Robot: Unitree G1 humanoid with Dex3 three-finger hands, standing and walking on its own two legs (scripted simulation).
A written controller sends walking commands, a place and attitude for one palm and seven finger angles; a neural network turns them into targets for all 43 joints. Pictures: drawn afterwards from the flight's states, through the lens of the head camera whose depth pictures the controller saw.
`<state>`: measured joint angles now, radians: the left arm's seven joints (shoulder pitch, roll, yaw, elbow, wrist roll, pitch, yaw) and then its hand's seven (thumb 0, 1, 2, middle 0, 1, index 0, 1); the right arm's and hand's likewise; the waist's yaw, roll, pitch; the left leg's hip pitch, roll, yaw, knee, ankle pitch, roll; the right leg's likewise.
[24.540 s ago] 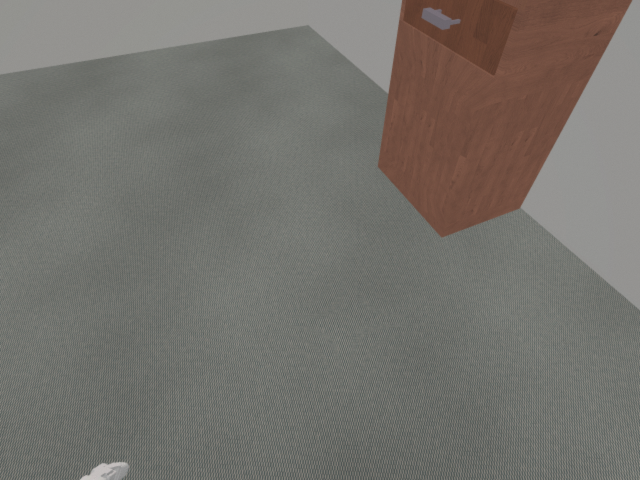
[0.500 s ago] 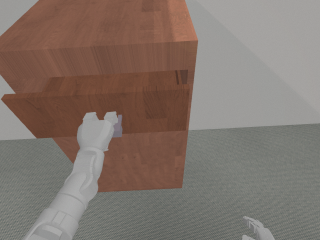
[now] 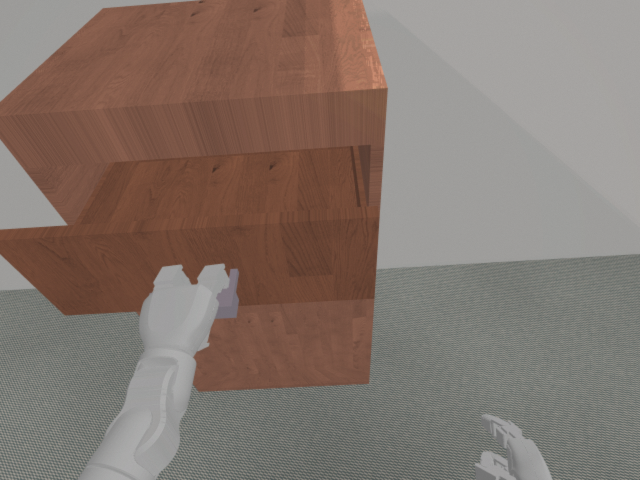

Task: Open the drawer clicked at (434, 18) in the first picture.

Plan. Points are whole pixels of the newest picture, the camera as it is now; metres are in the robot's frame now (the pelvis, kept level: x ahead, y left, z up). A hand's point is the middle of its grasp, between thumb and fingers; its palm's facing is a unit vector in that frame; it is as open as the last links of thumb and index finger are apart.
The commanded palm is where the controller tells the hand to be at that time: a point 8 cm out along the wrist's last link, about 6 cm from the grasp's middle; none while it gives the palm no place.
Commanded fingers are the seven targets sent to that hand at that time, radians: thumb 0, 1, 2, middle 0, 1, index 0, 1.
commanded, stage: pull the drawer open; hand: left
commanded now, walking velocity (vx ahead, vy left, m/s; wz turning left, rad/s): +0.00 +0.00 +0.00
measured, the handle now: (196, 291) +0.35 +0.20 +0.05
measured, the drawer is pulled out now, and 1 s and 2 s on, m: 0.15 0.26 0.30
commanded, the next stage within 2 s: open the thumb to release the handle in 1.52 s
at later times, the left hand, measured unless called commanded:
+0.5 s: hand (188, 380) +0.23 +0.18 +0.03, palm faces +0.02 -0.11 -0.99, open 6.0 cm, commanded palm +0.20 +0.18 +0.09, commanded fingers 0.00 0.90 0.90 -0.40 -1.35 -0.40 -1.35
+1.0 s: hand (179, 422) +0.19 +0.18 +0.03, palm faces +0.02 -0.13 -0.99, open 6.0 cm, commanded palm +0.14 +0.18 +0.09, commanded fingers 0.00 0.90 0.90 -0.40 -1.35 -0.40 -1.35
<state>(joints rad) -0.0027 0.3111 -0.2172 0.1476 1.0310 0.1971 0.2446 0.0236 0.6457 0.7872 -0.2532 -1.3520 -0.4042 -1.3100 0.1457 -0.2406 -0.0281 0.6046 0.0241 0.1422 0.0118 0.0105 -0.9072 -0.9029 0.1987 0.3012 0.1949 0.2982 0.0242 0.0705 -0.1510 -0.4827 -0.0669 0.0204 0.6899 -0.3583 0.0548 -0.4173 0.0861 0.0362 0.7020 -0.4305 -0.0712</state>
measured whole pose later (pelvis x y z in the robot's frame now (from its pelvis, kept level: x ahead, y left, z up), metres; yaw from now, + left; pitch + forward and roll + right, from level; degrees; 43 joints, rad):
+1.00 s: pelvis -0.01 -0.01 -0.01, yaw -1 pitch +7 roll +2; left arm 0.45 0.33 -0.18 -0.21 1.04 0.11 0.30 0.03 0.64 0.77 -0.23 -1.35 -0.43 -1.27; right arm 0.10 -0.24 0.00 0.56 0.00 0.11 0.05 0.01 -0.91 -0.90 0.20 0.30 0.19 0.30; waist 0.06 0.07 -0.13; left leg -0.49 -0.05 0.03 0.74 -0.37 0.04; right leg -0.44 0.10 0.04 0.77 -0.45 -0.09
